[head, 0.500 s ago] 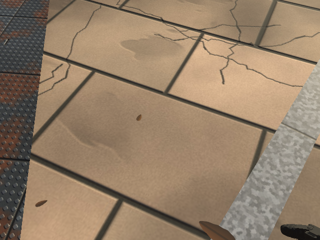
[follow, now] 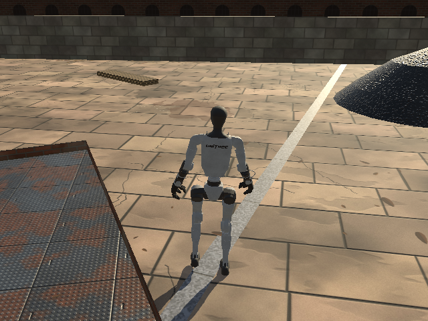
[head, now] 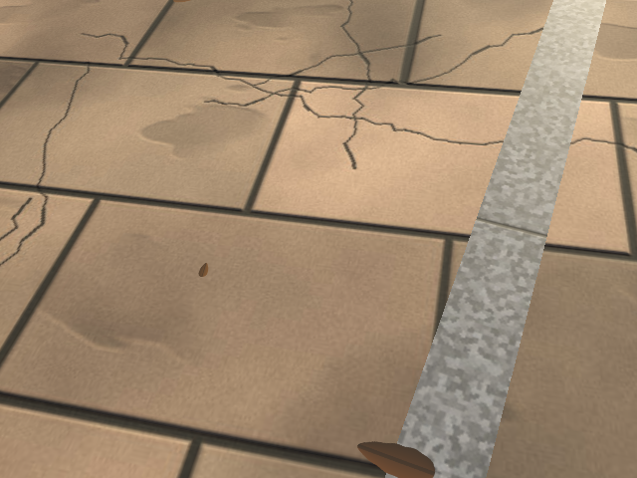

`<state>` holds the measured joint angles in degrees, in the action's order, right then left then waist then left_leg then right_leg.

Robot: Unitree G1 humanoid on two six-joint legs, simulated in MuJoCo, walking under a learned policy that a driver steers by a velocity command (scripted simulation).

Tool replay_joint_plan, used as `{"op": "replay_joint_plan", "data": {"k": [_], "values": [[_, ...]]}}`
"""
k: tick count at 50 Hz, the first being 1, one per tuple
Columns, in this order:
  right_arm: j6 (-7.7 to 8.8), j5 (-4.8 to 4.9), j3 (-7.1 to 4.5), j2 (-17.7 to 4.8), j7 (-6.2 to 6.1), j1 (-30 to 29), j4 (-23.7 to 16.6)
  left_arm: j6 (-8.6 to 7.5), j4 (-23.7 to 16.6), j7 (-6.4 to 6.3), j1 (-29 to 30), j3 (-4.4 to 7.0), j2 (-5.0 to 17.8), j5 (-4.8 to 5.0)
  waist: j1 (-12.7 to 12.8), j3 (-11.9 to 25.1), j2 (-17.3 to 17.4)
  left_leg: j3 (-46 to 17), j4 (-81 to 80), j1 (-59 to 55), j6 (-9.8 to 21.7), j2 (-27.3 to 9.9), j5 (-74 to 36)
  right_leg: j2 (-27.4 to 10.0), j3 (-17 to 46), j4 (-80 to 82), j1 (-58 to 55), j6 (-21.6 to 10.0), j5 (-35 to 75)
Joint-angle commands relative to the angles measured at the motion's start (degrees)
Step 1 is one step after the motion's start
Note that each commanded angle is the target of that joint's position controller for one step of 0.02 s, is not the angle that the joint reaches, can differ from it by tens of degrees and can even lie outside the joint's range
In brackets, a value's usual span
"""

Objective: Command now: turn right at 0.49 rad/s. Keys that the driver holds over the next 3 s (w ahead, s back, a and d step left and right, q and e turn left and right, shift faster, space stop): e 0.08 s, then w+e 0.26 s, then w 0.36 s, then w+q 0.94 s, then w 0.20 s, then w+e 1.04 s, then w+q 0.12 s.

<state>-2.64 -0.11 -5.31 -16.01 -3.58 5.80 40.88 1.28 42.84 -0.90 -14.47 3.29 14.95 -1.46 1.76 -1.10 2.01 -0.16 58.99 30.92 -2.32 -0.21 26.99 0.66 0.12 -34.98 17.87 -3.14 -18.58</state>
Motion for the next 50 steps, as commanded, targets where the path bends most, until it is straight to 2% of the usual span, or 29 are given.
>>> {"op": "replay_joint_plan", "data": {"k": [1,4,6,8,12,16,18,19,20,21,22,23,24,27,30,33,36,38,39,40,41,42,43,44,45,46,47,48,50], "values": [[0.86,-0.7,-1.55,-4.68,-0.56,-3.34,-4.34,-1.61,-6.19,-0.91,5.92,2.14,9.21,1.94,-2.03,3.7,-7.67,-4.63,9.86,9.47,-0.87,-0.4,-4.57,-13.7,19.19,15.71,-7.93,-8.69,23.67],[1.36,-0.1,-1.12,-3.28,-0.29,-2.69,-4.58,-1.28,-6.6,-1.5,3.04,1.9,8.25,1.92,-1.57,6.53,-7.63,-4.39,8.5,8.3,-1.88,0.94,-8.36,-11.83,17.97,14.56,-11.4,-8.8,27.0],[2.0,0.22,-0.81,-3.14,0.24,-3.43,-4.96,-1.17,-6.27,-1.89,-0.08,2.32,8.61,2.61,-0.34,7.27,-8.38,-4.3,0.08,9.2,-2.07,0.53,-10.42,-10.66,19.94,17.23,-14.39,-8.66,8.58],[2.91,0.64,-0.86,-3.75,1.03,-5.49,-5.64,-1.13,-6.39,-2.1,-1.26,2.77,9.7,2.58,0.75,5.05,-10.95,-4.28,-7.36,8.63,-2.2,0.66,-10.84,-10.97,24.1,20.65,-13.63,-9.23,-6.68],[5.49,1.06,-0.77,-3.84,2.53,-6.47,-5.72,-1.38,-7.11,-1.79,-1.26,3.39,10.96,2.27,1.55,3.11,-11.53,-3.9,-18.61,2.03,-1.28,1.87,-8.29,-10.42,27.01,21.31,-9.95,-10.25,-10.55],[7.75,1.88,-0.99,-4.09,3.75,-4.25,-5.16,-1.4,-8.02,-0.91,-0.04,3.44,11.13,2.72,0.32,2.48,-11.61,-3.19,-27.33,-8.3,0.73,3.4,-6.53,-8.58,30.12,20.01,-4.02,-10.49,-13.45],[8.61,2.17,-1.23,-3.9,3.94,0.46,-3.58,-1.21,-8.68,-0.74,2.1,2.89,9.73,2.92,-2.77,2.64,-10.39,-2.18,-36.42,-17.42,2.39,2.74,-13.98,-6.42,29.75,17.28,-0.23,-8.83,-14.42],[8.83,1.88,-1.53,-4.43,3.81,3.41,-2.54,-1.37,-8.87,-0.7,2.09,2.3,7.75,2.68,-3.91,3.64,-8.98,-2.43,-38.41,-24.46,3.35,0.72,-15.83,-4.51,27.8,13.74,3.65,-7.02,-14.27],[8.99,0.96,-1.85,-5.93,3.49,9.18,-1.49,-1.76,-9.21,-0.54,2.31,1.19,4.23,2.29,-5.97,6.4,-4.89,-8.84,-38.88,-34.42,5.53,-6.37,-11.97,-1.57,23.34,3.81,11.19,-3.95,-16.23],[8.83,-0.87,-2.06,-9.41,3.36,13.9,-0.82,-2.4,-10.19,-0.43,1.76,0.03,0.35,2.57,-5.91,7.52,6.04,-25.79,-44.55,-39.94,10.63,-16.48,3.2,5.79,12.04,-12.6,21.18,-0.42,-14.79],[9.03,-1.61,-3.07,-11.9,4.05,14.31,0.03,-3.29,-12.18,-0.48,3.69,1.29,5.3,3.58,-5.04,0.64,11.19,-40.2,-48.52,-34.19,17.41,-23.48,15.6,3.13,10.68,-21.55,31.19,0.1,-15.62],[9.14,-0.04,-2.06,-8.31,3.9,11.67,-0.53,-3.78,-11.14,-0.24,3.56,2.09,8.5,3.37,-4.17,-3.85,8.03,-37.17,-49.21,-32.2,17.8,-22.02,17.21,0.5,11.42,-26.11,34.19,0.71,-10.81],[9.05,0.55,-1.32,-6.12,3.6,10.55,-0.74,-4.09,-9.77,0.15,2.88,2.32,8.74,2.9,-3.54,-4.54,6.59,-31.52,-48.97,-32.08,15.76,-18.59,12.42,-0.1,10.71,-27.79,34.63,1.22,-6.25],[8.81,0.04,-0.48,-5.32,3.38,10.52,-0.54,-5.24,-9.56,1.1,5.16,1.74,6.21,1.84,-3.48,-3.15,4.35,-20.03,-49.99,-29.93,13.21,-13.73,-4.72,-2.96,7.02,-27.05,32.59,2.47,4.23],[8.48,0.41,-0.25,-5.73,3.38,12.5,0.66,-5.62,-10.44,1.51,8.88,0.54,3.46,1.67,-4.72,-2.6,4.35,-12.72,-50.92,-26.86,13.56,-11.42,-15.98,-4.56,2.25,-20.43,28.9,4.19,10.66],[7.78,1.02,-0.24,-7.25,3.23,14.94,2.0,-6.06,-11.74,2.12,14.24,-0.44,1.41,2.1,-6.67,-2.9,4.81,-7.63,-50.49,-24.04,12.69,-9.94,-22.61,-3.83,-0.25,-7.84,21.31,4.72,15.44],[7.22,1.76,-0.38,-9.04,3.49,17.72,3.13,-6.35,-12.61,3.14,17.22,-0.19,2.49,2.84,-7.44,-3.34,5.36,-8.15,-49.47,-24.03,12.54,-11.81,-23.91,-2.42,-1.18,-0.62,14.83,3.97,15.39],[6.68,2.11,-0.45,-9.64,3.44,18.02,3.63,-6.72,-13.02,3.6,16.43,0.53,4.15,3.12,-5.58,-3.42,5.82,-10.29,-47.5,-26.04,11.86,-13.74,-27.26,-1.67,-0.46,3.2,11.46,2.42,13.35],[6.4,2.11,-0.67,-10.6,3.32,17.28,3.6,-6.9,-12.56,3.53,13.86,1.2,5.5,3.06,-3.45,-2.25,6.07,-10.3,-44.58,-26.6,11.13,-13.89,-33.72,-0.72,-0.81,4.93,7.12,1.39,12.46],[6.2,2.13,-0.62,-10.68,3.2,16.62,3.5,-6.93,-10.97,3.15,7.93,2.31,7.4,2.82,0.17,1.33,5.04,-8.26,-37.68,-25.86,9.76,-12.03,-42.53,0.49,-1.59,7.25,-1.8,-0.14,12.62],[6.32,1.58,-0.07,-9.2,3.2,16.73,3.25,-6.88,-9.05,2.42,-0.65,3.54,9.86,2.56,4.37,7.22,3.78,-5.85,-26.54,-20.72,7.87,-9.08,-44.09,-1.24,-0.54,6.72,-15.24,-1.89,13.54],[6.6,-0.61,1.73,-4.1,3.28,16.96,0.93,-6.46,-8.0,1.39,-11.93,4.66,14.9,1.36,7.96,18.41,-5.76,-3.47,-6.2,-8.0,5.35,-4.63,-24.1,-15.52,13.89,4.22,-33.93,-5.68,14.45],[7.45,1.43,2.95,0.23,3.2,24.06,0.61,-6.29,-6.95,1.98,-12.93,4.47,16.52,0.51,4.03,26.54,-22.21,-5.93,9.74,6.79,3.32,2.29,6.95,-26.41,38.69,13.64,-42.91,-12.8,0.25],[7.64,2.95,1.12,-6.46,3.06,20.28,1.48,-6.28,-7.2,2.02,-10.91,3.19,10.68,0.86,5.46,19.36,-14.77,-8.94,15.87,11.99,3.3,-0.5,3.97,-23.92,37.0,17.05,-36.82,-10.94,-5.42],[7.56,3.15,0.54,-8.12,3.13,15.12,0.0,-6.32,-6.98,1.84,-7.13,2.3,8.26,1.51,4.58,11.25,-12.02,-6.98,15.89,14.33,3.77,-2.95,-1.52,-22.17,27.41,17.55,-29.29,-9.06,-3.11],[7.3,2.44,0.68,-7.11,3.0,12.96,-0.15,-6.46,-6.92,1.94,-3.43,1.69,6.75,1.36,2.61,7.54,-8.0,-6.04,13.91,11.98,3.64,-5.12,-6.06,-19.47,21.56,18.92,-21.96,-8.07,2.2],[6.82,1.74,0.48,-6.41,3.08,12.39,-0.24,-6.69,-6.68,2.12,-0.69,1.41,5.41,1.08,0.83,4.57,-8.25,-5.91,11.57,10.11,3.44,-6.42,-8.97,-17.22,16.69,20.86,-16.57,-7.68,5.84],[6.11,1.84,0.47,-5.29,3.3,13.65,0.05,-7.12,-6.33,2.08,0.88,1.38,4.96,0.67,-0.85,3.56,-9.37,-6.1,10.77,7.01,3.3,-7.42,-11.09,-16.1,13.07,22.94,-12.78,-7.28,7.65],[4.93,2.08,0.67,-3.37,3.39,13.96,0.25,-8.14,-5.2,1.95,2.12,1.6,4.56,0.82,-2.23,1.78,-8.33,-5.88,9.91,6.04,2.84,-7.44,-13.01,-15.76,8.33,25.68,-9.44,-7.68,12.61]]}}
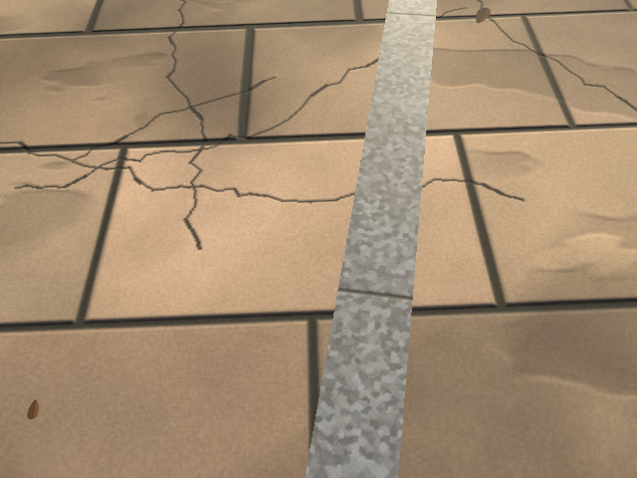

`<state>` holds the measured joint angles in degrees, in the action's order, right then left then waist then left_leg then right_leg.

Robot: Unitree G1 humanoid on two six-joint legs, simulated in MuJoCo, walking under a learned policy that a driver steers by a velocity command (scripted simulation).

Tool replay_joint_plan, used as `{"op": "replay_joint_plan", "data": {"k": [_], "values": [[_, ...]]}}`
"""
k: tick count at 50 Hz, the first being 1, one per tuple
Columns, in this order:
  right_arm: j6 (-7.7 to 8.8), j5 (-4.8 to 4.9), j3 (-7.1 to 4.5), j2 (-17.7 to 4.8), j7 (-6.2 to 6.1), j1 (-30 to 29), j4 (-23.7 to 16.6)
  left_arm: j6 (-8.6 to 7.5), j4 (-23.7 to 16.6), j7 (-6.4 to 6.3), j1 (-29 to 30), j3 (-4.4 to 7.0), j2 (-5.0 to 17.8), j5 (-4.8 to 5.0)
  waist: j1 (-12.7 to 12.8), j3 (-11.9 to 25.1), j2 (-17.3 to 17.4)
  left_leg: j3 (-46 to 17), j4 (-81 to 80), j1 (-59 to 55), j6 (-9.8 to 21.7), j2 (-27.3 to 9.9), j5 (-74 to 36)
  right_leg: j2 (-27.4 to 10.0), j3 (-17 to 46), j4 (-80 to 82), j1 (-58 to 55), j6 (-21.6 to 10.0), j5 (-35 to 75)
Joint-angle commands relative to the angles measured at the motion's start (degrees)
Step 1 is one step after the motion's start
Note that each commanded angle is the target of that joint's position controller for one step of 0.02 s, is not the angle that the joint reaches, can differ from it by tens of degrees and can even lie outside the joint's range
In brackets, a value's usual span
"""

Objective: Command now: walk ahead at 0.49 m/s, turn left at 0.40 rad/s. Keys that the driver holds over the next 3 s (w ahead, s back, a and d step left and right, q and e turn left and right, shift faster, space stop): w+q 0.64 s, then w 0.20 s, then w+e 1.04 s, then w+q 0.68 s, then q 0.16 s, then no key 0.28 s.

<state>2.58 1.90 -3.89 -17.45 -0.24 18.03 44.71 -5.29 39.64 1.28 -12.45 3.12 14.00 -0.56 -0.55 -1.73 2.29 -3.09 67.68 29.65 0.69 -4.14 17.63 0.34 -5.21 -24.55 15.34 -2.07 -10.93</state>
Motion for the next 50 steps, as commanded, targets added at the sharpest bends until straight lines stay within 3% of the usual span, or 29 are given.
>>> {"op": "replay_joint_plan", "data": {"k": [1,4,8,13,15,16,17,18,19,20,21,22,23,24,25,28,33,36,39,41,42,43,44,45,46,47,48,50], "values": [[-0.74,-0.09,-0.76,-1.66,-0.03,0.78,-4.01,-1.93,-1.37,-0.32,0.3,1.99,5.93,-0.06,-0.27,1.23,-7.66,-3.34,0.26,8.44,-0.46,-3.49,-5.04,-15.59,11.54,16.1,-6.19,-8.79,7.48],[-0.99,-0.7,-0.62,-1.35,0.1,-3.12,-5.62,-2.08,0.54,-0.85,-0.56,2.51,7.07,-0.24,0.01,-0.76,-5.71,-4.45,-6.65,12.2,-1.17,-3.27,-11.76,-15.58,6.13,16.93,-7.6,-8.92,12.73],[-0.39,-0.82,0.21,-0.43,1.8,-10.73,-7.92,-1.37,2.08,-1.6,-1.89,3.1,9.31,0.18,2.55,-2.9,-4.3,-0.08,-20.24,10.31,-0.39,-2.57,-20.55,-14.91,-0.58,17.46,-9.27,-7.6,14.02],[-0.35,-0.59,0.42,-0.99,3.45,-18.12,-12.18,0.45,4.4,-1.8,-5.68,4.03,12.06,1.59,4.64,-4.73,-4.04,4.26,-28.92,11.33,2.57,-1.26,-15.14,-17.25,-4.07,13.71,-18.63,-6.16,20.14],[-0.67,-0.75,-0.43,-2.6,3.69,-16.68,-13.04,1.22,4.45,-2.0,-5.25,4.45,13.87,2.08,2.68,-1.8,-6.1,7.88,-29.96,5.26,4.71,2.27,-9.24,-17.1,-5.96,7.05,-20.77,-4.97,38.61],[-0.98,-0.75,-1.27,-4.06,3.63,-13.04,-12.63,1.67,4.34,-2.16,-4.91,4.67,14.82,2.42,0.25,1.06,-7.37,9.53,-30.05,-0.33,6.04,4.71,-6.22,-16.72,-6.76,0.74,-21.18,-4.35,48.15],[-1.23,-0.55,-2.73,-6.4,3.32,-5.23,-10.9,2.12,4.09,-2.27,-3.97,4.63,15.06,2.78,-4.43,5.22,-7.04,10.64,-32.99,-10.88,7.88,7.54,-7.19,-15.18,-8.16,-9.86,-18.8,-3.13,52.08],[-1.7,-0.45,-4.75,-10.24,2.39,4.75,-8.36,1.96,3.51,-2.52,-4.16,3.93,13.63,2.46,-9.2,10.27,-4.81,6.81,-35.32,-27.95,10.26,7.58,-10.17,-12.88,-8.68,-24.81,-8.34,-0.78,43.26],[-1.68,-0.03,-5.96,-17.08,1.44,6.02,-7.87,1.07,0.46,-2.1,-8.22,1.49,5.63,-0.26,-4.24,13.74,11.04,-21.58,-37.72,-47.58,18.77,-7.48,-6.55,-3.6,-7.24,-46.94,17.73,3.22,-8.47],[-0.45,-0.57,-4.86,-15.46,1.85,6.39,-10.54,-1.29,-0.99,-1.46,-6.32,0.74,6.58,0.71,-5.05,24.79,9.21,-46.83,-48.34,-54.17,25.84,-15.34,2.55,2.46,8.21,-57.55,26.88,3.62,-24.24],[0.35,-1.1,-3.7,-11.2,2.2,5.19,-9.99,-2.44,-2.75,-0.92,0.52,1.87,10.86,2.98,-7.11,18.7,3.73,-39.8,-51.07,-50.92,21.84,-13.89,1.04,-0.77,11.39,-57.58,32.14,2.58,-18.8],[0.85,-0.86,-3.17,-9.42,2.17,2.51,-9.77,-3.06,-3.55,-1.02,2.2,1.42,10.14,3.01,-5.05,12.15,1.4,-31.96,-50.87,-42.88,19.66,-11.56,-3.28,-3.14,10.74,-52.81,31.97,1.66,-13.73],[1.0,-0.77,-2.62,-7.75,2.05,-1.49,-10.22,-3.2,-2.94,-1.56,2.23,1.44,9.74,1.51,-2.25,8.32,-2.16,-26.08,-50.73,-34.64,17.7,-9.16,-9.35,-5.37,10.55,-47.72,28.72,1.8,-10.44],[1.12,-1.23,-1.98,-5.98,1.82,-4.12,-11.01,-2.74,-2.57,-1.76,1.49,1.91,10.43,0.49,-0.2,6.7,-1.5,-22.09,-51.71,-28.65,16.9,-7.26,-15.06,-6.68,10.79,-44.27,24.52,2.13,-8.25],[1.18,-1.69,-1.8,-5.81,1.62,-5.26,-11.52,-2.02,-2.45,-1.61,0.69,2.07,10.51,0.21,1.08,6.12,-0.44,-20.77,-52.91,-25.04,16.87,-6.35,-17.81,-6.98,10.79,-42.67,21.8,2.65,-7.0],[1.53,-1.3,-2.08,-7.01,0.72,-4.17,-10.36,-0.48,-2.51,-1.65,1.46,1.46,8.26,-0.47,1.59,4.41,-1.02,-15.86,-54.3,-18.85,16.99,-4.54,-24.43,-6.41,9.0,-35.48,20.25,5.11,-3.88],[0.69,-0.79,-2.22,-7.99,-0.61,-0.78,-8.36,-0.55,-4.72,-0.98,12.04,0.04,5.51,0.01,-2.3,2.16,2.06,-11.01,-53.17,-15.22,12.7,-0.13,-17.64,-2.59,7.81,-13.92,16.39,6.55,13.57],[0.62,-0.66,-1.97,-7.73,-0.56,2.51,-6.48,-1.27,-5.37,0.05,15.7,0.03,6.2,0.73,-4.48,1.56,2.77,-13.23,-51.73,-17.51,12.08,-2.29,-13.57,-1.81,7.97,-8.26,13.92,5.61,17.45],[0.33,-0.79,-1.86,-7.45,-0.6,3.74,-5.28,-1.87,-5.96,0.7,16.08,0.77,8.05,0.81,-4.16,0.8,3.88,-17.2,-47.98,-23.44,11.34,-5.2,-14.58,-1.63,8.46,-4.83,14.21,3.0,11.87],[-0.06,-0.89,-1.98,-7.62,-0.56,2.66,-5.11,-2.19,-5.18,0.62,12.03,1.43,8.98,0.82,-1.6,1.26,5.32,-17.83,-44.38,-25.22,10.17,-5.42,-21.29,-0.75,6.86,-2.46,9.4,0.69,7.74],[-0.12,-1.02,-1.59,-6.47,-0.46,2.01,-5.41,-2.41,-3.72,0.32,6.57,2.3,10.31,0.45,1.16,4.35,4.7,-16.07,-38.25,-24.8,8.88,-2.68,-28.68,-0.31,6.13,-0.93,1.43,-1.12,8.3],[-0.05,-1.78,-0.66,-4.54,-0.41,1.25,-6.52,-2.54,-2.5,0.05,-2.33,3.05,12.81,-0.17,5.13,12.24,1.4,-12.31,-24.9,-19.95,6.87,0.08,-26.41,-6.87,12.38,-3.33,-11.99,-4.91,10.55],[0.63,-0.79,0.23,-1.89,-0.55,8.66,-6.73,-2.04,-0.54,0.14,-9.72,4.45,17.8,-0.74,4.07,20.44,-13.39,-5.31,-3.69,-0.38,1.63,8.77,-8.59,-18.05,35.59,-1.08,-32.59,-14.89,1.8],[1.27,-0.78,0.38,-3.58,-0.48,9.01,-6.78,-1.72,0.83,0.95,-11.38,3.69,14.43,1.21,4.26,19.8,-18.7,-6.13,4.17,10.68,0.56,9.31,14.58,-21.56,51.59,7.55,-35.26,-17.18,-11.74],[1.58,-0.3,-0.58,-7.36,-0.21,2.85,-7.52,-1.36,0.22,0.83,-7.93,2.57,10.81,2.1,4.95,10.78,-12.01,-6.34,7.55,15.72,0.74,5.47,10.86,-20.29,46.84,8.72,-28.95,-14.92,-17.69],[1.98,-0.71,-0.39,-7.19,-0.13,-2.46,-8.69,-0.72,-0.78,0.63,-4.7,2.02,9.66,1.44,4.66,5.87,-6.97,-4.11,6.41,15.38,0.98,3.32,6.56,-17.66,40.01,9.4,-21.55,-13.28,-14.38],[2.47,-1.77,-0.37,-6.34,-0.07,-5.56,-9.68,-0.31,-0.9,0.64,-2.85,1.64,8.95,1.0,3.6,1.58,-4.35,-3.12,2.34,14.76,0.92,1.8,3.63,-15.29,35.35,10.67,-14.81,-12.87,-8.31],[2.85,-2.58,-0.37,-4.67,0.05,-4.83,-9.87,-0.28,-1.18,0.38,-1.73,1.08,7.87,0.56,1.11,1.51,-6.34,-2.65,-4.54,9.41,0.21,-0.06,0.13,-11.46,30.07,12.27,-9.43,-11.97,1.64]]}}
Over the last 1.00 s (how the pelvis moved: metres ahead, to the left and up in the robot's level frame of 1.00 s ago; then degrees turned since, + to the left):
0.26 -0.11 0.01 -12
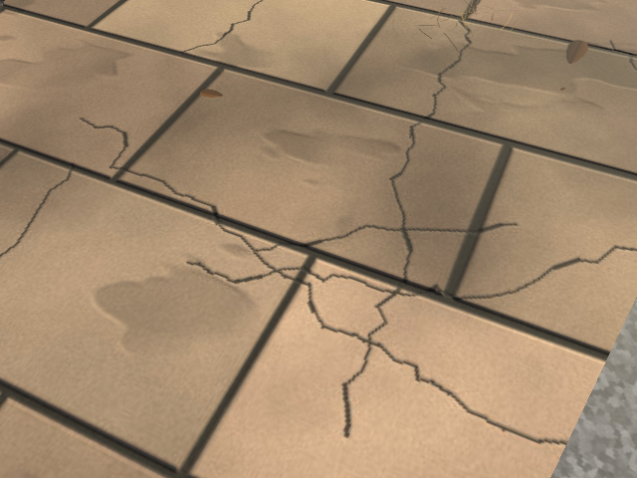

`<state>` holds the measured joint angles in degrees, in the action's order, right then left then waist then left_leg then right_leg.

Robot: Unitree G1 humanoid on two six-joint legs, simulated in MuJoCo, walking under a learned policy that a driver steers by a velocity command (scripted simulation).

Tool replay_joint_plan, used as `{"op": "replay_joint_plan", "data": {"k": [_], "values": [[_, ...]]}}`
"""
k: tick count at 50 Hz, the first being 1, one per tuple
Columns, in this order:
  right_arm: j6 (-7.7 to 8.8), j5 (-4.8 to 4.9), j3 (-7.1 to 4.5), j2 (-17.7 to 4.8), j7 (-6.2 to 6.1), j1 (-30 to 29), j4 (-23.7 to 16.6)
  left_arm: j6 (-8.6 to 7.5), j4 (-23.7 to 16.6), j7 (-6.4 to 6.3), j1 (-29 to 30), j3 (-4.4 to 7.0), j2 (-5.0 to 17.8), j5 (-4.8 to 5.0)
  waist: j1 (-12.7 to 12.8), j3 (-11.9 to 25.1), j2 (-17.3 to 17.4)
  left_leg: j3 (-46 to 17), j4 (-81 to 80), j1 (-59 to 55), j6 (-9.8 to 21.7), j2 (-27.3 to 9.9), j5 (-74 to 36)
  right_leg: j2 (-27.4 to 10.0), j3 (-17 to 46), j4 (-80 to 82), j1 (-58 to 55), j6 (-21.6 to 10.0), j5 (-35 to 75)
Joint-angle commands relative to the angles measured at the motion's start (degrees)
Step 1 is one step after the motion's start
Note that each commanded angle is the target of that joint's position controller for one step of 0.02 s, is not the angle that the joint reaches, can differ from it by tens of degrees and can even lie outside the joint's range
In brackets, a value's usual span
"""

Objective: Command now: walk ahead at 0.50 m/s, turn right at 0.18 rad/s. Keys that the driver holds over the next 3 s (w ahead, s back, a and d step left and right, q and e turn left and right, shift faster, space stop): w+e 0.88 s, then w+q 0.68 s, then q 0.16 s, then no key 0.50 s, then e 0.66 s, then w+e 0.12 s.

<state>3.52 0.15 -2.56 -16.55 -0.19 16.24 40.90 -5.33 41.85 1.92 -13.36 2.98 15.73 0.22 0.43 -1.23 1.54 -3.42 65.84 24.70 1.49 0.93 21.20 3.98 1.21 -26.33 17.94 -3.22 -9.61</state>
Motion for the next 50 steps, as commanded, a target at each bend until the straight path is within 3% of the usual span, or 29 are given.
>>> {"op": "replay_joint_plan", "data": {"k": [1,4,7,11,14,15,16,17,18,19,20,21,23,27,31,36,38,39,40,41,42,43,44,45,46,47,50], "values": [[1.9,-0.95,-1.49,-4.7,0.03,-2.46,-5.9,-0.23,-3.14,-0.45,-1.0,1.24,6.16,0.06,-0.35,1.74,-6.69,-1.54,-5.6,13.01,-1.29,-5.1,-3.55,-14.14,21.64,14.37,-11.08,-11.11,3.9],[1.92,-1.17,-0.46,-2.54,-0.05,-6.67,-7.0,0.08,-2.03,-1.47,-2.45,2.05,8.6,0.8,0.36,1.6,-6.64,0.43,-17.35,10.0,-3.5,-4.03,-8.31,-12.4,16.35,14.95,-7.4,-11.28,10.6],[2.41,-0.65,0.14,-1.67,0.5,-12.89,-7.86,0.91,-0.89,-2.15,-5.14,2.58,10.03,1.23,2.66,1.18,-6.43,0.71,-28.7,4.49,-4.63,-1.87,-18.99,-10.83,14.21,14.2,-4.46,-9.63,9.71],[3.15,0.34,-0.57,-3.67,1.13,-17.53,-9.07,1.99,0.17,-2.54,-9.0,2.68,10.05,1.71,3.74,1.09,-6.82,-0.87,-36.12,0.08,-4.26,-0.13,-21.27,-12.14,18.66,10.89,-6.63,-8.25,4.54],[3.72,0.54,-1.83,-5.72,1.0,-13.36,-8.15,2.62,-0.22,-2.77,-7.93,2.78,9.63,1.61,0.18,2.22,-8.0,-0.72,-40.82,-8.64,-1.7,-0.38,-18.14,-11.71,21.43,5.42,-6.97,-5.93,3.6],[3.83,0.14,-2.66,-7.15,0.57,-8.51,-7.14,2.58,-0.7,-2.69,-7.41,2.3,8.06,1.3,-2.4,4.9,-7.66,-1.19,-41.95,-16.72,0.01,-2.02,-17.06,-9.18,20.0,-0.11,-4.67,-4.28,5.22],[3.83,-0.72,-3.67,-10.43,-0.05,0.3,-6.3,2.27,-2.08,-2.46,-6.4,1.12,4.69,0.47,-6.51,11.96,-2.31,-9.51,-41.17,-29.93,3.8,-11.31,-14.0,-5.86,15.56,-15.09,1.8,-2.08,-0.37],[2.79,-1.24,-4.73,-14.9,-0.1,5.0,-4.81,1.59,-3.75,-2.55,-13.38,-0.15,0.67,1.35,-4.23,18.87,14.01,-31.55,-44.32,-45.67,12.56,-24.21,-6.15,1.16,7.49,-32.46,19.28,1.21,-22.31],[2.38,-0.34,-4.22,-11.17,0.29,5.41,-4.09,1.5,-3.23,-2.73,-13.67,0.78,5.88,2.5,-4.7,16.27,13.57,-40.2,-47.77,-43.72,14.18,-25.94,6.23,-2.97,7.46,-41.94,27.71,2.08,-23.81],[2.32,-0.09,-3.16,-7.27,0.21,3.13,-4.45,1.85,-3.32,-2.76,-8.65,1.79,9.15,2.36,-5.69,9.08,7.47,-32.17,-48.73,-37.6,11.88,-23.0,6.11,-5.13,7.7,-45.14,29.53,2.4,-18.46],[2.21,-0.37,-2.52,-5.65,0.26,0.2,-4.53,2.21,-3.73,-2.76,-5.83,1.97,8.91,1.71,-4.7,5.19,4.29,-24.4,-49.68,-31.49,10.2,-20.17,-0.59,-6.74,6.36,-44.88,28.12,2.88,-14.11],[2.11,-0.6,-2.01,-4.13,0.38,-1.99,-4.16,2.44,-4.27,-2.58,-4.19,2.08,8.2,1.17,-3.57,2.42,3.95,-19.19,-51.13,-26.76,9.52,-17.83,-6.29,-7.96,6.09,-42.99,27.01,3.24,-11.21],[2.37,-0.99,-1.84,-3.38,0.37,-3.85,-3.4,3.16,-5.0,-1.93,-3.68,1.98,6.07,1.43,-1.66,0.27,5.72,-11.53,-54.06,-20.54,8.59,-15.31,-13.09,-9.79,5.21,-40.51,23.4,3.56,-8.16],[3.03,-0.58,-2.88,-6.06,0.22,-3.44,-1.07,3.81,-7.17,-1.32,-0.04,1.21,3.69,0.89,-1.25,-0.52,3.21,-3.44,-56.79,-19.08,10.04,-15.84,-22.81,-10.67,4.24,-33.35,24.32,4.92,-2.13],[2.53,-0.24,-3.32,-8.37,-0.11,-2.8,0.7,3.19,-8.72,0.08,5.99,0.45,2.9,0.98,-3.12,-1.32,1.82,4.55,-56.88,-19.78,8.42,-14.51,-25.9,-10.09,1.68,-20.26,21.12,3.99,9.25],[1.32,1.15,-4.11,-11.23,-0.17,0.72,3.19,3.24,-12.2,1.52,13.01,0.56,3.91,1.16,-4.49,-3.07,1.57,8.86,-54.22,-26.23,6.25,-16.73,-30.22,-8.42,-1.91,-11.47,19.39,0.83,6.55],[0.58,1.54,-4.61,-12.92,-0.44,0.83,3.42,3.55,-12.77,1.68,11.5,1.42,5.6,0.82,-2.51,-0.9,3.05,11.29,-47.62,-28.47,4.99,-16.82,-47.06,-5.23,-5.07,-10.14,13.92,-1.47,0.6],[0.14,1.71,-4.84,-13.74,-0.67,0.76,3.4,3.8,-12.08,1.56,7.32,2.38,7.25,0.66,0.24,2.02,3.6,12.77,-40.38,-28.4,4.19,-16.2,-56.03,-2.79,-6.78,-9.26,7.5,-2.95,-1.37],[-0.2,1.79,-4.53,-13.15,-0.94,0.44,3.18,4.06,-9.76,1.08,-1.69,4.03,9.84,0.83,5.23,6.66,2.45,14.72,-28.79,-24.14,2.57,-14.35,-58.21,-0.26,-7.42,-5.89,-5.43,-5.05,1.64],[0.06,0.37,-3.42,-10.64,-1.15,1.62,2.21,4.67,-7.48,-0.08,-11.65,5.89,14.17,1.16,9.16,12.11,-2.96,14.81,-11.43,-9.95,0.11,-12.06,-41.6,-5.5,2.48,-5.51,-23.65,-8.22,3.06],[1.49,-1.83,-0.67,-2.4,-0.27,6.87,-1.51,4.12,-8.37,-0.42,-8.99,6.35,20.73,1.53,1.42,17.38,-18.33,9.65,8.51,15.16,-3.27,-0.13,11.68,-20.71,36.58,0.84,-40.38,-19.01,-6.78],[3.43,0.17,-1.43,-7.87,0.53,1.14,-1.74,3.32,-9.87,-0.18,-11.28,5.06,15.72,1.27,6.65,23.86,-11.52,-2.29,14.2,20.6,-2.56,-0.34,12.45,-23.25,46.73,8.31,-42.44,-20.36,-14.31],[4.27,2.13,-2.04,-10.03,0.87,-4.02,-3.42,2.54,-8.93,-0.06,-9.37,4.13,12.81,0.78,6.85,14.94,-8.71,-1.94,12.95,24.62,-1.65,-2.77,6.55,-21.4,38.18,9.19,-36.62,-17.39,-10.27],[4.6,1.73,-1.53,-8.99,0.62,-3.73,-2.67,2.23,-8.7,-0.19,-5.97,3.42,10.67,0.81,4.15,10.31,-4.03,-1.21,7.99,22.09,-1.18,-5.78,1.33,-19.39,29.95,8.92,-28.11,-15.12,-3.85],[4.36,0.54,-1.65,-8.78,0.26,-3.36,-1.59,2.16,-9.1,-0.32,-2.1,2.69,8.58,0.42,1.87,7.28,-2.56,-0.61,3.55,18.02,-1.61,-7.85,-1.57,-17.57,23.95,9.07,-20.35,-13.46,4.02],[3.57,0.27,-1.85,-8.86,0.34,-1.94,-0.83,1.94,-9.56,-0.43,0.08,1.93,6.79,-0.39,-0.03,6.21,-3.83,-0.83,1.54,13.79,-1.81,-9.27,-3.48,-16.1,20.06,10.38,-15.17,-12.78,10.09],[1.38,0.23,-1.36,-6.4,0.42,0.05,0.61,0.72,-7.45,-0.54,0.22,1.8,7.31,-0.5,-1.52,4.72,-4.47,0.55,-2.13,10.4,-3.38,-9.65,-7.01,-15.52,13.23,14.08,-8.34,-13.17,17.93]]}}
Over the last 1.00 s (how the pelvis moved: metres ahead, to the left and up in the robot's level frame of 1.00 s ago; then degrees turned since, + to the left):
0.55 0.12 0.00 26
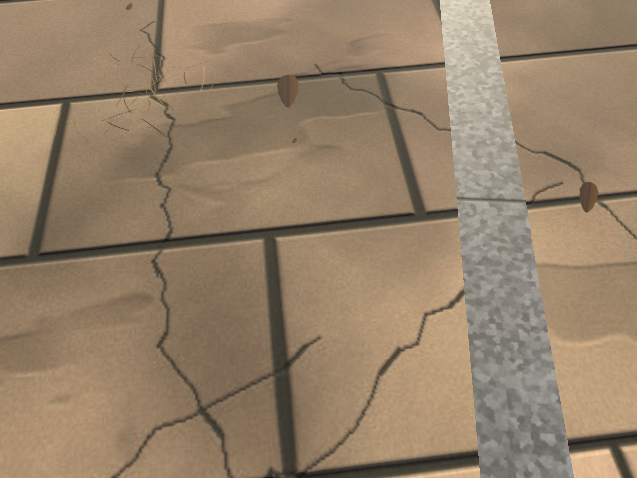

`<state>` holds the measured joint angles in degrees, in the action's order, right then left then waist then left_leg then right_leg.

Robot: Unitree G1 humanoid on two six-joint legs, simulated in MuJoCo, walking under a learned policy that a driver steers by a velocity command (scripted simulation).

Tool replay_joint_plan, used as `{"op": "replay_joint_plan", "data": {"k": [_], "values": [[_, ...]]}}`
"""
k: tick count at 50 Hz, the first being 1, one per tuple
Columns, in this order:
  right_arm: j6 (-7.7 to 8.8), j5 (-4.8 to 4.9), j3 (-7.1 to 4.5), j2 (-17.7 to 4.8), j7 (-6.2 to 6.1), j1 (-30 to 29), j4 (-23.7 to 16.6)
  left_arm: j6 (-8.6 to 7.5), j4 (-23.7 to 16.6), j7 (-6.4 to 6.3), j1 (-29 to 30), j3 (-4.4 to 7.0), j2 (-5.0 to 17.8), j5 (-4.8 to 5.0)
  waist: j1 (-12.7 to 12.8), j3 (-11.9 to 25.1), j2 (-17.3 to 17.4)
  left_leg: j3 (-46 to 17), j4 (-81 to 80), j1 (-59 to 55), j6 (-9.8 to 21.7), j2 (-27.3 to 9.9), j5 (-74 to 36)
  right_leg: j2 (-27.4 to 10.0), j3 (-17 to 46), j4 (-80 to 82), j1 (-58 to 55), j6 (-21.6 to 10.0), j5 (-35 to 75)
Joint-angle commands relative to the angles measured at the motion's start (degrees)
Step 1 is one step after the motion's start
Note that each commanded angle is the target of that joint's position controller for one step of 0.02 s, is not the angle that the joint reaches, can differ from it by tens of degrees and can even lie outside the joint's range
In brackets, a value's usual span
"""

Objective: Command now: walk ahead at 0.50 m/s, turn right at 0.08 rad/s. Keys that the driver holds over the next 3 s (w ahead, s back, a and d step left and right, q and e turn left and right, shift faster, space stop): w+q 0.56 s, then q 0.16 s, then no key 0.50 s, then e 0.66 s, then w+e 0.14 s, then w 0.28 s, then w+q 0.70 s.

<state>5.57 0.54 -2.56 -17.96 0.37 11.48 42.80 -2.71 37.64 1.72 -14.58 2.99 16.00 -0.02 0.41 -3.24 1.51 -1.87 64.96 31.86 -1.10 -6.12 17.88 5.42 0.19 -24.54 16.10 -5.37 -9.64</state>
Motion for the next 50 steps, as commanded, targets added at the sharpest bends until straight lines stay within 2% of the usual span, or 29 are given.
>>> {"op": "replay_joint_plan", "data": {"k": [1,7,12,15,16,17,18,19,20,21,22,23,24,25,27,30,32,35,38,39,40,41,42,43,44,45,47,48,50], "values": [[-1.11,-0.2,-1.12,-4.29,-0.27,3.34,-1.66,-2.24,-2.35,-0.49,0.85,1.94,7.72,-0.32,-1.2,5.36,-4.2,-0.98,-3.43,4.5,-1.22,-2.76,-6.49,-16.79,12.11,13.56,-5.63,-10.72,18.22],[-0.85,0.6,-0.27,-2.15,0.85,-5.62,-3.41,-2.8,1.38,-1.24,-1.3,1.81,8.44,-0.53,2.68,0.68,-4.15,-0.1,-23.17,4.71,-0.1,-0.33,-26.66,-14.69,1.67,17.19,-7.42,-6.03,13.17],[-0.69,0.82,-0.05,-1.8,2.64,-11.16,-6.55,-1.83,4.89,-1.43,-4.58,2.35,9.3,0.1,4.89,-1.86,-3.23,0.07,-30.79,9.57,2.48,1.67,-23.02,-18.91,-0.58,14.91,-19.1,-5.18,16.42],[-0.8,0.39,-0.46,-2.62,3.63,-10.05,-7.96,-0.53,5.29,-2.19,-3.63,2.84,10.61,0.46,3.0,0.3,-4.84,3.59,-32.1,6.66,5.07,4.49,-13.69,-19.88,-2.58,7.73,-24.03,-3.29,35.12],[-1.05,0.23,-1.1,-3.86,3.58,-7.37,-7.81,-0.08,5.04,-2.62,-3.08,3.09,11.52,0.48,1.35,2.99,-6.22,5.72,-31.51,2.0,6.16,6.65,-10.45,-19.47,-3.53,2.77,-24.53,-2.44,46.28],[-1.27,0.17,-2.29,-5.9,3.34,-1.24,-6.68,0.51,4.74,-3.09,-2.36,3.11,11.86,0.43,-2.23,6.95,-6.43,7.23,-32.36,-6.44,7.62,9.05,-9.8,-18.23,-5.17,-6.1,-23.16,-1.18,53.86],[-1.46,0.36,-3.92,-9.06,2.66,7.39,-4.98,0.63,4.25,-3.64,-2.17,2.71,11.21,0.33,-6.74,11.77,-4.69,4.49,-34.45,-21.03,10.02,8.95,-13.76,-16.18,-6.98,-18.89,-15.37,1.02,49.69],[-1.78,0.06,-5.7,-15.66,1.7,14.3,-4.55,-0.55,1.77,-3.46,-6.77,1.02,6.6,-0.95,-6.47,19.91,6.4,-19.2,-33.95,-44.37,18.69,-5.38,-14.43,-9.5,-7.81,-41.24,6.59,4.72,22.08],[-1.46,0.93,-4.96,-14.09,1.82,14.11,-4.98,-2.52,1.29,-2.31,-7.46,-0.38,3.9,-1.39,-4.96,26.85,12.12,-45.66,-43.67,-55.88,26.49,-13.7,-7.82,0.42,1.94,-54.56,22.63,6.6,-22.87],[-1.57,0.66,-3.88,-10.06,1.58,13.65,-5.1,-4.17,0.42,-1.12,-2.35,0.79,8.74,0.88,-7.57,22.73,6.84,-39.99,-45.79,-54.2,22.9,-11.75,-1.86,-4.03,7.86,-56.75,28.8,5.34,-20.38],[-1.61,0.5,-3.46,-8.44,1.28,10.79,-5.54,-5.05,-1.18,-0.74,1.95,0.56,8.86,1.97,-6.91,15.34,3.15,-32.07,-46.55,-46.31,20.41,-9.6,-2.78,-6.67,6.63,-53.23,30.1,4.49,-15.7],[-1.76,0.42,-3.11,-7.59,1.17,7.18,-6.18,-5.37,-1.55,-0.99,3.64,0.49,8.23,0.95,-4.46,9.7,-1.79,-26.69,-47.66,-37.03,18.83,-7.37,-7.93,-8.81,5.65,-47.15,28.38,4.54,-12.55],[-1.78,0.06,-2.56,-6.08,1.01,4.52,-6.99,-5.01,-1.45,-1.37,3.76,1.03,8.78,-0.31,-2.48,6.97,-1.85,-22.87,-49.02,-30.48,18.08,-5.48,-13.84,-10.34,5.33,-42.61,24.78,5.1,-10.39],[-1.9,-0.43,-2.36,-5.86,0.83,3.07,-7.83,-4.39,-1.53,-1.39,2.69,1.16,8.54,-0.65,-0.82,5.94,-0.06,-21.5,-50.37,-25.97,18.29,-4.25,-17.32,-10.69,5.2,-40.95,21.67,5.86,-9.33],[-1.77,-0.26,-2.58,-6.39,0.39,2.12,-7.82,-3.26,-1.04,-1.66,0.64,0.9,7.16,-1.03,0.65,5.32,1.18,-18.25,-51.66,-20.76,18.9,-2.99,-22.81,-10.8,3.91,-36.66,19.4,7.9,-8.18],[-2.07,-0.07,-3.29,-8.61,-0.68,2.37,-6.99,-2.63,-2.27,-2.24,5.43,0.14,5.22,-1.38,-0.1,2.94,1.41,-11.74,-50.55,-14.38,16.62,0.69,-32.98,-8.69,1.9,-24.5,16.56,10.24,0.63],[-3.08,0.38,-3.62,-9.05,-1.4,4.19,-5.93,-2.91,-2.79,-2.12,9.13,-0.28,4.03,-1.33,-1.91,4.47,2.65,-9.07,-47.41,-13.15,13.55,3.67,-35.88,-5.49,0.93,-15.42,11.58,10.5,9.34],[-4.64,0.89,-3.74,-8.88,-2.08,7.01,-4.65,-2.95,-3.58,-1.55,12.68,0.13,4.85,-0.32,-3.45,6.62,4.18,-13.25,-43.63,-16.67,11.19,3.12,-30.42,-2.61,2.37,-7.73,8.74,10.07,13.77],[-5.38,0.45,-3.47,-7.3,-2.72,5.64,-5.04,-3.27,-2.66,-1.1,9.88,1.31,7.19,-0.53,-1.46,7.94,5.68,-18.61,-36.81,-22.66,9.4,1.1,-28.06,-3.58,4.81,-3.38,6.99,7.66,11.95],[-5.42,0.39,-3.22,-6.41,-2.81,4.01,-5.54,-3.64,-1.8,-1.08,7.08,1.55,7.3,-0.98,0.36,8.65,5.54,-18.36,-32.97,-23.03,8.08,2.02,-27.84,-4.37,4.11,-0.25,3.5,6.28,15.48],[-5.19,-0.02,-2.57,-4.33,-2.68,4.32,-6.18,-4.05,-1.54,-1.34,4.54,1.82,8.47,-1.98,1.25,11.73,3.44,-16.63,-26.15,-21.85,6.0,5.16,-25.11,-7.91,5.46,1.28,-3.99,4.07,24.4],[-4.81,-1.32,-1.41,-1.12,-2.51,8.07,-6.99,-4.03,-2.06,-1.74,1.57,2.02,11.26,-3.17,0.45,18.04,-6.94,-12.16,-11.64,-12.77,3.13,10.36,-1.19,-19.58,16.23,-2.91,-18.57,-1.2,48.67],[-4.6,-0.18,-0.97,-1.5,-2.08,18.15,-5.76,-2.95,-0.73,-1.44,-0.36,2.18,10.97,-3.0,-2.69,24.62,-19.99,-9.87,1.29,-2.24,0.27,14.58,24.8,-30.76,33.81,-2.17,-28.62,-11.88,49.7],[-5.22,0.23,-1.97,-6.61,-1.97,19.07,-3.61,-2.19,-1.6,-1.25,1.55,1.75,8.32,-0.88,-2.17,23.43,-13.1,-11.19,6.88,-0.03,-1.21,10.54,21.31,-30.08,36.7,0.08,-24.61,-12.17,30.73],[-6.37,0.53,-2.68,-8.69,-2.23,12.09,-4.09,-1.51,-2.39,-1.38,3.94,0.95,5.77,-0.58,-0.17,17.23,-8.07,-9.08,9.0,1.78,-2.41,9.1,17.29,-25.99,29.78,1.42,-19.26,-9.56,19.91],[-7.54,0.38,-2.75,-8.2,-2.67,8.33,-4.54,-0.83,-2.41,-1.33,6.25,0.17,4.5,-1.03,-0.17,13.54,-5.28,-7.69,7.47,1.49,-2.9,7.93,14.63,-22.94,25.31,3.2,-13.2,-7.68,12.76],[-8.83,-0.1,-2.26,-5.47,-2.88,6.31,-5.28,0.03,-1.69,-1.28,10.23,-0.33,4.19,-1.52,-2.14,7.54,-7.32,-5.57,-1.67,-4.41,-3.33,5.75,11.22,-17.91,17.85,6.95,-1.4,-5.7,7.34],[-8.8,-0.28,-1.71,-3.55,-2.84,7.04,-4.9,0.2,-1.21,-1.29,10.85,-0.16,4.45,-1.71,-2.58,6.94,-9.01,-3.45,-7.11,-8.03,-3.46,5.81,10.1,-15.65,14.36,7.72,1.28,-5.22,8.39],[-8.12,-0.77,-0.94,-1.48,-2.72,7.23,-4.27,0.43,-0.3,-1.43,10.47,0.14,4.87,-1.46,-2.08,8.5,-10.43,-1.38,-16.15,-12.88,-3.42,5.59,9.23,-14.86,11.56,7.01,0.86,-6.05,13.48]]}}
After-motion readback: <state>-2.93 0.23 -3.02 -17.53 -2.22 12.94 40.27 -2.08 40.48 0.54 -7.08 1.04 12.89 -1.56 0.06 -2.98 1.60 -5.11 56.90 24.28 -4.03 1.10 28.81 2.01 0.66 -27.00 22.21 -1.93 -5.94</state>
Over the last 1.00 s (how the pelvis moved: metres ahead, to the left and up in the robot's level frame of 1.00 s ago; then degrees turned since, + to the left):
0.48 -0.13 0.00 -32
